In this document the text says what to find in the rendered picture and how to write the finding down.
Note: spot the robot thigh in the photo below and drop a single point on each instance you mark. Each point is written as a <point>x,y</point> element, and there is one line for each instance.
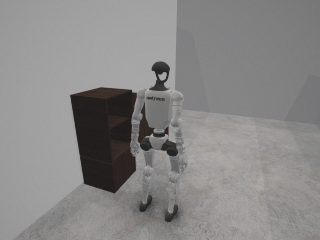
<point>149,156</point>
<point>172,151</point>

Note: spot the left robot thigh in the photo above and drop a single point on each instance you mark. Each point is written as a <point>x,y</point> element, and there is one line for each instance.
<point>149,156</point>

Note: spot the right robot forearm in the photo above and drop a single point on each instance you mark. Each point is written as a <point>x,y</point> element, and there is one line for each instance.
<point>179,138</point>

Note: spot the left robot upper arm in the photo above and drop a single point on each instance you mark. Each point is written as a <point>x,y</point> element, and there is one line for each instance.
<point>140,100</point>

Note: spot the robot right hand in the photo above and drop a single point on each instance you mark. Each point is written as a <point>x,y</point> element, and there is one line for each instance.
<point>182,159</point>

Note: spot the cupboard door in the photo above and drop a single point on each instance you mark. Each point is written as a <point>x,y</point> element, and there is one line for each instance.
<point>144,129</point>

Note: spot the robot left hand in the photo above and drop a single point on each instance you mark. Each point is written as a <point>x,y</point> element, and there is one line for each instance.
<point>134,145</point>

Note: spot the right robot thigh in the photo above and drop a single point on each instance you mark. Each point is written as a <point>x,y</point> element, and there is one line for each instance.
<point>172,151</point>

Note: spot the left robot forearm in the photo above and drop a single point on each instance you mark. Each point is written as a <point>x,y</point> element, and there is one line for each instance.
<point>135,129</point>

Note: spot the right robot upper arm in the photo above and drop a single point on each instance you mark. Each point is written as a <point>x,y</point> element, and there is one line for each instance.
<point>177,98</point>

